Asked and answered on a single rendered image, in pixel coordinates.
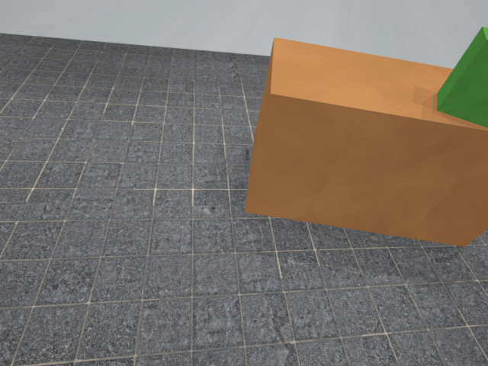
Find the pedestal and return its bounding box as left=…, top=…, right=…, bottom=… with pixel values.
left=245, top=37, right=488, bottom=247

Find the carton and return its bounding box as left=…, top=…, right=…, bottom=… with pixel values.
left=437, top=27, right=488, bottom=128

